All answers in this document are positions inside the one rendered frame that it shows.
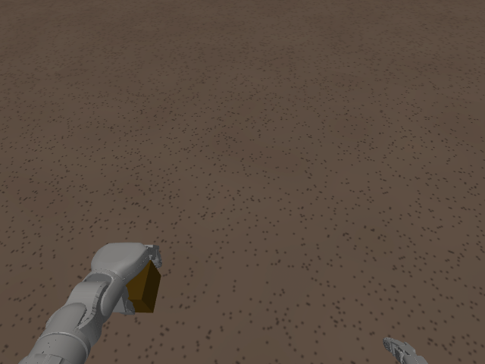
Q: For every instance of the right robot hand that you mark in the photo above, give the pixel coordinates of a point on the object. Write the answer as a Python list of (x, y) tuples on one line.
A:
[(403, 352)]

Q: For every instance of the cube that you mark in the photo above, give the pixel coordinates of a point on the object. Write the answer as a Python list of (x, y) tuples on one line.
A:
[(143, 288)]

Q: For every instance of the left robot arm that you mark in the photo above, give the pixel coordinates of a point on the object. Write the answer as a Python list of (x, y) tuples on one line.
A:
[(76, 327)]

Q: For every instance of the left robot hand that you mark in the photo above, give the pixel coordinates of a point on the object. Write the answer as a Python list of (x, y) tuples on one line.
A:
[(126, 260)]

